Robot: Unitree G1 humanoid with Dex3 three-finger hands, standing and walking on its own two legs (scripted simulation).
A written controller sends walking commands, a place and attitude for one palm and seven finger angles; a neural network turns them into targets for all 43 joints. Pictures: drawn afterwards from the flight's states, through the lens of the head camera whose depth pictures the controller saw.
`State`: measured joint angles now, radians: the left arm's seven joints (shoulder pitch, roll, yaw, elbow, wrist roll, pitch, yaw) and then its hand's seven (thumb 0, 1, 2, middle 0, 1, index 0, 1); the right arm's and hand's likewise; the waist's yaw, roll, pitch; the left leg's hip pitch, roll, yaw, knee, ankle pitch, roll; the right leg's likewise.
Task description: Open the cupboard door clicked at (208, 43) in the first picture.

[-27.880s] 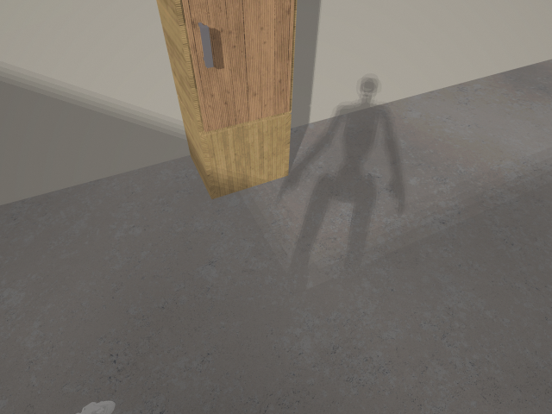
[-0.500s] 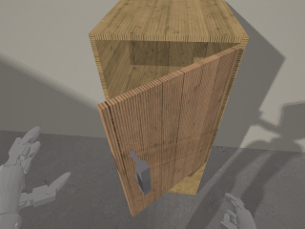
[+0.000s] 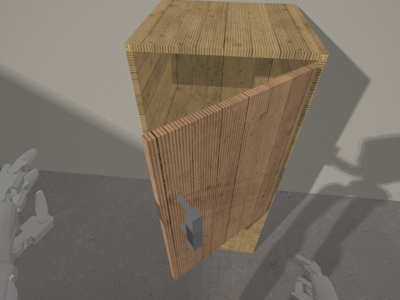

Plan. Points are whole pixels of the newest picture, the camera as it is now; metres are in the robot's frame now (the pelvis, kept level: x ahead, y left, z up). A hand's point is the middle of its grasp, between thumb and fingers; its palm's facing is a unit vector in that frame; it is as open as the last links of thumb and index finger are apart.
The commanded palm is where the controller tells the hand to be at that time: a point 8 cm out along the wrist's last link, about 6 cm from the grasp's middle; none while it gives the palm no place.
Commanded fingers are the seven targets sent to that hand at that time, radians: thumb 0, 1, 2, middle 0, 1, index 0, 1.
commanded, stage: draw the hand back to the body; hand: left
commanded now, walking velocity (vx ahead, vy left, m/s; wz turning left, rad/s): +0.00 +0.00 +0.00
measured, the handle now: (188, 222) +0.27 +0.06 +0.01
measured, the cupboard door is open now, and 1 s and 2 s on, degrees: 42 42 42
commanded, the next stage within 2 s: step back with the hand held close in 0.08 s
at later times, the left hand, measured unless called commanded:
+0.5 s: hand (56, 222) +0.18 +0.25 +0.14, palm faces +0.35 -0.82 -0.45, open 7.4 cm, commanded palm +0.12 +0.29 +0.18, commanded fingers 0.00 0.90 0.90 -0.20 -0.30 -0.20 -0.30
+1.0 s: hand out of the picture +0.10 +0.29 +0.16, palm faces +0.45 -0.76 -0.47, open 7.4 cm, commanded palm +0.03 +0.32 +0.18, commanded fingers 0.00 0.90 0.90 -0.20 -0.30 -0.20 -0.30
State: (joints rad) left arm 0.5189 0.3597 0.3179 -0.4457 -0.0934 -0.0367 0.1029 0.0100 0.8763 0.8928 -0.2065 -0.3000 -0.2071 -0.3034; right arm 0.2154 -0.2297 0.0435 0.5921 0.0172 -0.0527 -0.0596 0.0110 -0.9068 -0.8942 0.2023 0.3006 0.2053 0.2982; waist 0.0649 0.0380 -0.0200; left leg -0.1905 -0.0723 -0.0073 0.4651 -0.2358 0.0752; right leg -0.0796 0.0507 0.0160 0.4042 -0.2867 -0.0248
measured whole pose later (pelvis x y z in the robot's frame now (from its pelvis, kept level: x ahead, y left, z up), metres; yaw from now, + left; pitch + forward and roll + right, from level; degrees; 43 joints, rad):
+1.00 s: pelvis -0.10 +0.02 -0.01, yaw +2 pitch +0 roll -3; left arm 0.52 0.42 0.44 -0.51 -0.02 -0.19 0.14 0.01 0.89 0.90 -0.21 -0.30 -0.21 -0.30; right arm 0.24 -0.21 0.00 0.55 0.00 -0.04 -0.06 0.01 -0.91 -0.89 0.20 0.30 0.21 0.30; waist 0.00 0.01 0.02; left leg -0.43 -0.06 0.01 0.55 -0.12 0.11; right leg -0.27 0.08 0.05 0.62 -0.30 0.01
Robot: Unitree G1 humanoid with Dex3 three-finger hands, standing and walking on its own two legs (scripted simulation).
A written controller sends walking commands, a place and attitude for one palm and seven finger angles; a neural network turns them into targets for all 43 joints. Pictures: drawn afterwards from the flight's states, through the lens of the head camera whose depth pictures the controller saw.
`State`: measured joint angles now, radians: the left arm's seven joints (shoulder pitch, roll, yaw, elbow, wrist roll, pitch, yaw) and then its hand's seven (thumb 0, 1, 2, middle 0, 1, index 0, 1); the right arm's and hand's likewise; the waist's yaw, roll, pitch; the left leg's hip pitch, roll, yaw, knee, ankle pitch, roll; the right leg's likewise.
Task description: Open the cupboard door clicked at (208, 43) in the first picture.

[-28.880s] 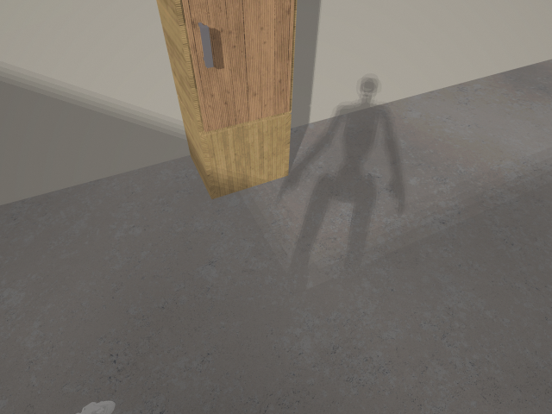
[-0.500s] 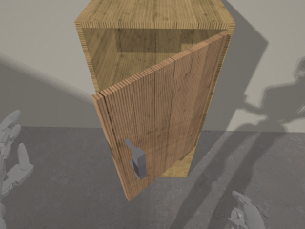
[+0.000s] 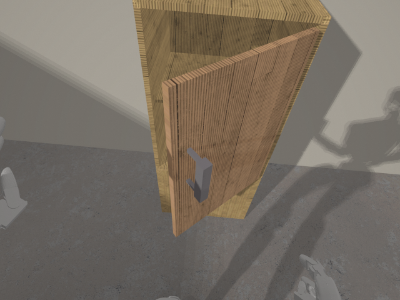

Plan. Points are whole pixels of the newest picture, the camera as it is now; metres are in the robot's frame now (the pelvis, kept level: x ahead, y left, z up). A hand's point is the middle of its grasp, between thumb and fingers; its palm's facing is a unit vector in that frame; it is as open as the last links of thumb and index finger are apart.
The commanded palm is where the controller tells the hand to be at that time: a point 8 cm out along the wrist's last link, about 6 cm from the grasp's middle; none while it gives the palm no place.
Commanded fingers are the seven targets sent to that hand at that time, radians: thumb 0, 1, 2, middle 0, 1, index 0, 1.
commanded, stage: step back with the hand held close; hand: left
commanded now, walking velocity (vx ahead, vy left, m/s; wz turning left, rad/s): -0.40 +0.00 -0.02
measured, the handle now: (196, 175) +0.37 +0.04 +0.03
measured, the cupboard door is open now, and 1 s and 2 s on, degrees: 42 42 42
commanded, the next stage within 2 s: stop stepping back and stand still in 0.48 s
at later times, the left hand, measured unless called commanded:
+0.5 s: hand out of the picture +0.12 +0.30 +0.18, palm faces +0.44 -0.80 -0.41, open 7.4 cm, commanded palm +0.05 +0.33 +0.19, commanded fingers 0.00 0.90 0.90 -0.20 -0.30 -0.20 -0.30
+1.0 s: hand out of the picture +0.01 +0.31 +0.19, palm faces +0.19 -0.91 -0.38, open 7.4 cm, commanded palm -0.05 +0.37 +0.19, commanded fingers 0.00 0.90 0.90 -0.20 -0.30 -0.20 -0.30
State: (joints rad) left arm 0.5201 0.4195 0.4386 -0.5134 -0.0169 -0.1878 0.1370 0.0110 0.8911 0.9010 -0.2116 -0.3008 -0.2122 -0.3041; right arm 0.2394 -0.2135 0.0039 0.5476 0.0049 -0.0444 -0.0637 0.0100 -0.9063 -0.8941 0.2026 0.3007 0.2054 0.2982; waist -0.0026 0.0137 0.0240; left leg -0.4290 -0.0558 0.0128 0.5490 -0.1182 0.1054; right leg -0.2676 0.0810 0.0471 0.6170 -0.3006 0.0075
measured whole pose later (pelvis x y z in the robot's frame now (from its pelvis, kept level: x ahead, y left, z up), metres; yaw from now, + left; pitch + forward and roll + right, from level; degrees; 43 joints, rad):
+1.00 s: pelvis -0.22 +0.09 +0.03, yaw -8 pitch -2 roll -5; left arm 0.58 0.44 0.40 -0.64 -0.05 -0.14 0.13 0.01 0.90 0.90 -0.20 -0.30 -0.20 -0.30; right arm 0.26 -0.11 0.05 0.62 -0.02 -0.13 0.00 0.01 -0.90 -0.89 0.21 0.30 0.21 0.30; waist -0.05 -0.06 0.04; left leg -0.29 0.01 0.02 0.31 -0.19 -0.01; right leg -0.40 0.10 -0.06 0.94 -0.40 -0.01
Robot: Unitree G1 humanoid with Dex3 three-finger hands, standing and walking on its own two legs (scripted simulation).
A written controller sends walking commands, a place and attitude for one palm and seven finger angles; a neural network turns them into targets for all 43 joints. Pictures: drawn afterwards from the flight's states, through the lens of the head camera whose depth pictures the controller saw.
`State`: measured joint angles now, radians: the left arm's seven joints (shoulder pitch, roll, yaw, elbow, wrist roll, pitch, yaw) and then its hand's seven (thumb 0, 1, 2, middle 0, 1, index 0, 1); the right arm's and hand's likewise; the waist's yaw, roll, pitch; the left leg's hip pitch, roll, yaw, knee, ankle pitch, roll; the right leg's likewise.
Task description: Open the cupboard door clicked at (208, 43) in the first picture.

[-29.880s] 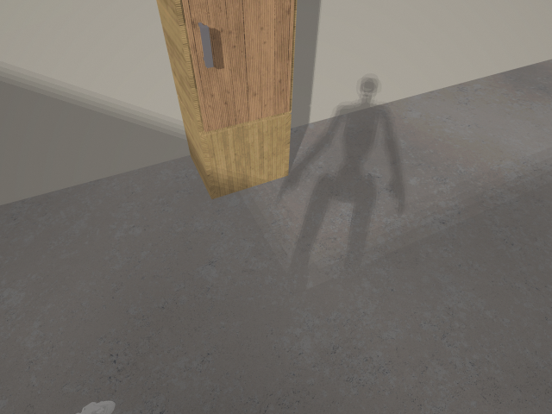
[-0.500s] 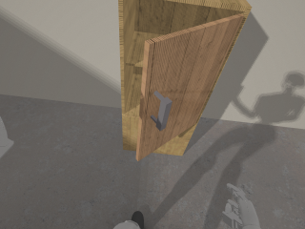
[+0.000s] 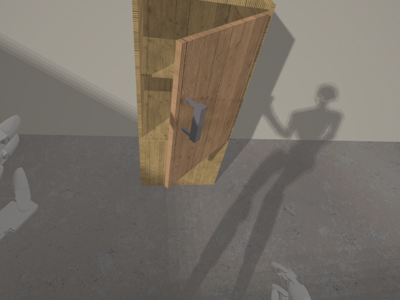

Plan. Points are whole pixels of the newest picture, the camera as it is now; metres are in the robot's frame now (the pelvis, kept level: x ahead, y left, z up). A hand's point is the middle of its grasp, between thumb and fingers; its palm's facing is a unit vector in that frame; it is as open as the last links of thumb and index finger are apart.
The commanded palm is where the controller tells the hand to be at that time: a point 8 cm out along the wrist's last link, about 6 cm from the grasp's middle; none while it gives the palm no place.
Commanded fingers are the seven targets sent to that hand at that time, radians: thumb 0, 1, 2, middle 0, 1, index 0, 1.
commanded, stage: stop stepping back and stand still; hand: left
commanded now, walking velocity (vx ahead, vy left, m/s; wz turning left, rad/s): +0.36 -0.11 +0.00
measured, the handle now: (192, 120) +0.60 +0.02 +0.00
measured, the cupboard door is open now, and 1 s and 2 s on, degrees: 42 42 42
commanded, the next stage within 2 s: let the arm hang, fingers relaxed in 1.84 s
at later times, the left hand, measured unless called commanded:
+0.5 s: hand out of the picture +0.18 +0.31 +0.15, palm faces +0.41 -0.82 -0.39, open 7.4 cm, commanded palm +0.10 +0.35 +0.16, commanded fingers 0.00 0.90 0.90 -0.20 -0.30 -0.20 -0.30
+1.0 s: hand out of the picture +0.19 +0.31 +0.15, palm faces +0.45 -0.77 -0.45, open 7.4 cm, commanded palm +0.13 +0.35 +0.16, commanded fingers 0.00 0.90 0.90 -0.20 -0.30 -0.20 -0.30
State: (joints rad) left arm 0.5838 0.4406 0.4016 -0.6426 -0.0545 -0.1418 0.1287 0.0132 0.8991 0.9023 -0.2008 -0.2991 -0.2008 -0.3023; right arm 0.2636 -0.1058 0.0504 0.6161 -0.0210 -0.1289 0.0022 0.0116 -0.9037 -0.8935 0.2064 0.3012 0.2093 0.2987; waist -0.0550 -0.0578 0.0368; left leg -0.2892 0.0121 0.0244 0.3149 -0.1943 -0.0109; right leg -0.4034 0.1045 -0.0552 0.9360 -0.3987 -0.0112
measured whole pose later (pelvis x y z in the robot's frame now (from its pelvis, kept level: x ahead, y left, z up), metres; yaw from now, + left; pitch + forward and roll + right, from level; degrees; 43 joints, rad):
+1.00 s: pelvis +0.00 +0.05 -0.02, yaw +0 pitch -1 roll +0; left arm 0.55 0.41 0.42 -0.51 -0.04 -0.19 0.18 0.01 0.89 0.90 -0.21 -0.30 -0.21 -0.30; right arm 0.21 -0.22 -0.02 0.65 0.01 -0.09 -0.07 0.01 -0.91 -0.89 0.20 0.30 0.20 0.30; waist 0.01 -0.03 0.05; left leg -0.19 0.02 0.03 0.52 -0.31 0.00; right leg -0.20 0.02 -0.10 0.50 -0.29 -0.05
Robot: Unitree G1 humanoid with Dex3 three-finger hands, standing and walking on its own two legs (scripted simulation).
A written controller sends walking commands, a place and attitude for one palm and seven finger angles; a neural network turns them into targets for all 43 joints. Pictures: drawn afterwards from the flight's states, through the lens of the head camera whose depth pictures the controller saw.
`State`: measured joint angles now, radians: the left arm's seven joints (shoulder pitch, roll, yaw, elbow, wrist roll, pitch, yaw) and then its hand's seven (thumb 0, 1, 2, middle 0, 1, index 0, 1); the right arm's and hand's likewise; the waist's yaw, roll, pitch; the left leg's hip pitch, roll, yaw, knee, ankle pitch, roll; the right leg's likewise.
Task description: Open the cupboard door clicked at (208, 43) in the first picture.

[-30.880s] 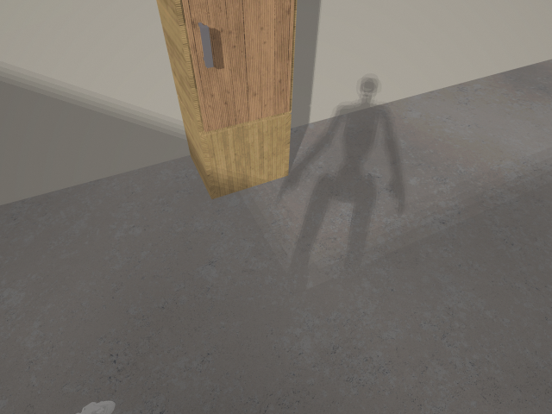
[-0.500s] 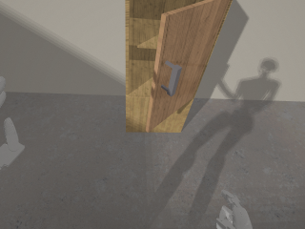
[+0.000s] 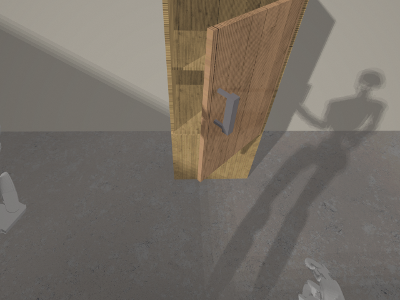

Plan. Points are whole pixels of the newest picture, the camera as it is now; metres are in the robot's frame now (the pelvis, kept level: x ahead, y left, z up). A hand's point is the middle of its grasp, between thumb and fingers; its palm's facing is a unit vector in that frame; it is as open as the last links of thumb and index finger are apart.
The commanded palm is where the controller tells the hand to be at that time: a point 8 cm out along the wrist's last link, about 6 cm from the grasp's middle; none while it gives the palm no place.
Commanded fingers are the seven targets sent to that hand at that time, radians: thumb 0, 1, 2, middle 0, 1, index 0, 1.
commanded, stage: stop stepping back and stand still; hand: left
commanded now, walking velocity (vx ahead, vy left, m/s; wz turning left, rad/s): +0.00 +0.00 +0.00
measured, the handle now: (224, 111) +0.60 -0.03 +0.02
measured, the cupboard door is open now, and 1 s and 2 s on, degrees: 42 42 42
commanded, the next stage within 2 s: let the arm hang, fingers relaxed in 0.84 s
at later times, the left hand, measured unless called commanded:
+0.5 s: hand (0, 220) +0.18 +0.28 +0.16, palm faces +0.44 -0.77 -0.46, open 7.4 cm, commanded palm +0.13 +0.31 +0.18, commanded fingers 0.00 0.90 0.90 -0.20 -0.30 -0.20 -0.30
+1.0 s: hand (10, 240) +0.18 +0.31 +0.09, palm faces +0.32 -0.80 -0.51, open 7.4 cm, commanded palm none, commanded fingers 0.00 0.90 0.90 -0.20 -0.30 -0.20 -0.30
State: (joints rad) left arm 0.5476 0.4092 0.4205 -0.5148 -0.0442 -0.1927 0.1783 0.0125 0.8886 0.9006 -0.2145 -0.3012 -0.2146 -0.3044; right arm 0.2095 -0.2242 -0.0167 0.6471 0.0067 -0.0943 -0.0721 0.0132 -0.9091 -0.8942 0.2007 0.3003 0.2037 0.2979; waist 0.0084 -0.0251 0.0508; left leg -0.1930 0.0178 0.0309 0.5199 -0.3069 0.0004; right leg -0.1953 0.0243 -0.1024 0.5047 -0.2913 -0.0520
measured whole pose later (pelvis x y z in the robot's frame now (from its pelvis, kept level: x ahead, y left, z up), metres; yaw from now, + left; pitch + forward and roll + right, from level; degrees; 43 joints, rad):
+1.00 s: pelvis -0.03 +0.03 +0.00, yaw +1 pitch +1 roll -1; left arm 0.44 0.41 0.29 -0.16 -0.01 -0.15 0.09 0.00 0.90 0.90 -0.20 -0.30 -0.20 -0.30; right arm 0.18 -0.26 0.00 0.71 0.00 -0.11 0.00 0.01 -0.91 -0.89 0.20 0.30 0.20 0.30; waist 0.03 0.05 0.01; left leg -0.27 -0.02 0.04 0.48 -0.23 0.05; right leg -0.25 -0.01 -0.10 0.43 -0.20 -0.01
